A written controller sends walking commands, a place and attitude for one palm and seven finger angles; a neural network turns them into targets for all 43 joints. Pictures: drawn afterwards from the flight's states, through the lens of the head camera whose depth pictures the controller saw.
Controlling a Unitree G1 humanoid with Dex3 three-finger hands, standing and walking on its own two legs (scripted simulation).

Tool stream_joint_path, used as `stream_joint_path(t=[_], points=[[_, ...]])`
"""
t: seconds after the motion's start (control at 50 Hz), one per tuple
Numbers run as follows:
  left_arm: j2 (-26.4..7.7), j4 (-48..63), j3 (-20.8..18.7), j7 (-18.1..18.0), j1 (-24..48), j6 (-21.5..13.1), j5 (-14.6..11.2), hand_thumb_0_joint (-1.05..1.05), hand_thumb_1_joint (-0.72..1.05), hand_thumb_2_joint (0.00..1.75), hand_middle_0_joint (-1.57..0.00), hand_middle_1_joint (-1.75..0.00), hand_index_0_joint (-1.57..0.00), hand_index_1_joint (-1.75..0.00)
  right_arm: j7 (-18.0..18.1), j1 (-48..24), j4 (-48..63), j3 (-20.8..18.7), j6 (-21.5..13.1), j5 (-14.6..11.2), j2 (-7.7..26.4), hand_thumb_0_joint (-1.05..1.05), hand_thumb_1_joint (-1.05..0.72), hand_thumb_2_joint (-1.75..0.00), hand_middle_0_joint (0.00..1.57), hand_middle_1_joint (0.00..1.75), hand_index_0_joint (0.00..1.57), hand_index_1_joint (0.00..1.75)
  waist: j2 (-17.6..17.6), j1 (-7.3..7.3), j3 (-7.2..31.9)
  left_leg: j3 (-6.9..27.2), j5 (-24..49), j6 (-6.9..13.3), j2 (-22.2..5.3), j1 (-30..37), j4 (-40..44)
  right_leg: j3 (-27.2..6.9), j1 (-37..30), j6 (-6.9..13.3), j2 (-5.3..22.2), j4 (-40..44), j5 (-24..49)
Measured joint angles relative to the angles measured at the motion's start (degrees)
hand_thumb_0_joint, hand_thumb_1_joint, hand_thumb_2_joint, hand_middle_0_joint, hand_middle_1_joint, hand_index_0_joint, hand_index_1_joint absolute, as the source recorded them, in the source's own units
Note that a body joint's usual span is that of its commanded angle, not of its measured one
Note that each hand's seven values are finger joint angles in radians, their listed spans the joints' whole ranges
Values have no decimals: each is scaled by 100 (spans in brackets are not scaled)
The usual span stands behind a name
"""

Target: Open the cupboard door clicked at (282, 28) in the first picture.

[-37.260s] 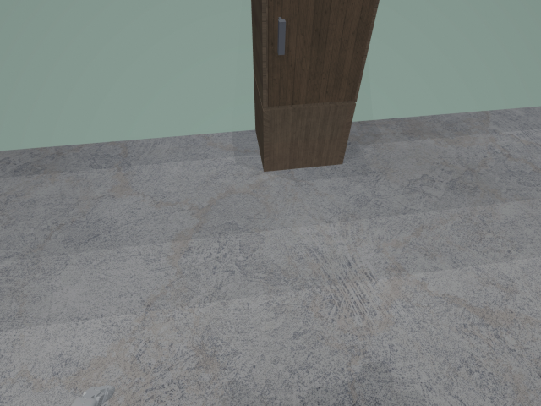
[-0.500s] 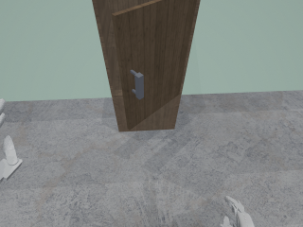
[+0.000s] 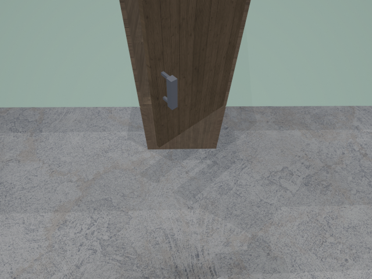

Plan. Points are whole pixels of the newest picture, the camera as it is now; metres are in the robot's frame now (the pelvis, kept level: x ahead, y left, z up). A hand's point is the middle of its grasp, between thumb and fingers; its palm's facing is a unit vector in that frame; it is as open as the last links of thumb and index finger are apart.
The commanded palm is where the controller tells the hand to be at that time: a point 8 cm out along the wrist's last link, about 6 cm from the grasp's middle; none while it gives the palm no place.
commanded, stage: let the arm hang, fingers relaxed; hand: left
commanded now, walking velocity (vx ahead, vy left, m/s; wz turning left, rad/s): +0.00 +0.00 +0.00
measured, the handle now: (168, 90) +0.66 +0.09 -0.02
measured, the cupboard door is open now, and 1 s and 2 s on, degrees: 39 39 39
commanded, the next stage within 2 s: look to check the result in 0.74 s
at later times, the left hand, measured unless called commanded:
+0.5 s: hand out of the picture +0.07 +0.21 -0.15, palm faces +0.01 -0.95 -0.30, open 7.4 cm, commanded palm none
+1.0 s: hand out of the picture +0.08 +0.21 -0.15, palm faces +0.01 -0.96 -0.29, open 7.4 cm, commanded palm none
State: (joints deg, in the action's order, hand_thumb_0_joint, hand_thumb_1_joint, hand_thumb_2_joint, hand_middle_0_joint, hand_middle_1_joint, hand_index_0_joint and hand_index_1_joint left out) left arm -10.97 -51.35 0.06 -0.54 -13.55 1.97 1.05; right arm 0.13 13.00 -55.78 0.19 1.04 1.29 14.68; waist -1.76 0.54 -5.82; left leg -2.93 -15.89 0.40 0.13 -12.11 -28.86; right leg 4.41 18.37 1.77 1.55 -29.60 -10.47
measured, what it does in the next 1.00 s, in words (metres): stands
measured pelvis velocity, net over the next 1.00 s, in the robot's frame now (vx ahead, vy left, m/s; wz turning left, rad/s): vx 0.04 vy -0.01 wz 0.01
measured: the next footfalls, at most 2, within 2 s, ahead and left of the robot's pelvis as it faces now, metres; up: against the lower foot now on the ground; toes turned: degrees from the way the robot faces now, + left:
none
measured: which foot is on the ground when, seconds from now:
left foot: down 0.00-1.00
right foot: down 0.00-1.00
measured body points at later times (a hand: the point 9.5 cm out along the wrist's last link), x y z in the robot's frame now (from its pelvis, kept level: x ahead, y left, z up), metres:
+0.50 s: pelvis +0.02 +0.00 +0.01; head +0.03 -0.03 +0.46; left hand +0.07 +0.26 -0.13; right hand +0.01 -0.25 -0.16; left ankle +0.00 +0.12 -0.73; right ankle +0.06 -0.10 -0.73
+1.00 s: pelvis +0.04 -0.01 +0.01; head +0.06 -0.02 +0.46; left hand +0.08 +0.26 -0.13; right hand +0.08 -0.27 -0.15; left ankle +0.00 +0.12 -0.73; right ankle +0.06 -0.10 -0.73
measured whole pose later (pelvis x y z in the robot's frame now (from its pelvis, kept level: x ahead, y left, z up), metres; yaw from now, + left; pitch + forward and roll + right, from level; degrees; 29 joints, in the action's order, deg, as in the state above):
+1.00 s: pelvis +0.04 -0.01 +0.01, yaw +0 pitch -1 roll +0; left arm -13.8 -65.6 -1.2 -0.6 -8.3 -0.8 0.6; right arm 1.2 10.2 -64.5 0.1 -0.4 1.1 15.1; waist 1.8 0.0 -3.4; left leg -2.1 -13.3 -0.5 -0.9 -3.9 -18.1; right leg 5.3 10.4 2.2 0.0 -19.8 -8.7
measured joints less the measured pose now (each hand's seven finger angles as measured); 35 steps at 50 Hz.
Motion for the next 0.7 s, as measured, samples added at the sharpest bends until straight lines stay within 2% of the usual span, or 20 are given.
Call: stream_joint_path(t=[0.14, 0.32, 0.7], points=[[-215, -801, -54, 24, 64, -90, -21, -1, 95, 89, -20, -30, -20, -30, 38, 280, -492, -49, 72, 1, -32, 1, -91, -90, 20, 30, 20, 30, 214, -30, 126, 76, 137, -58, -103, 192, 287, 91, -314, 60, -121, 511, 232], [-332, -1233, -147, -7, 219, -149, -35, 0, 92, 89, -20, -30, -20, -30, 38, 326, -741, -47, -12, 7, -97, 0, -91, -90, 20, 30, 20, 30, 478, -11, 261, 36, 220, -55, -99, 347, 535, 51, -424, 55, -134, 693, 290], [-101, -1333, -90, 2, 584, -265, -42, 0, 91, 89, -20, -30, -20, -30, 94, -51, -880, -23, -138, -6, -57, 0, -91, -90, 20, 30, 20, 30, 329, 1, 313, 30, 254, -65, -76, 696, 898, 38, -681, 28, -129, 855, 222]])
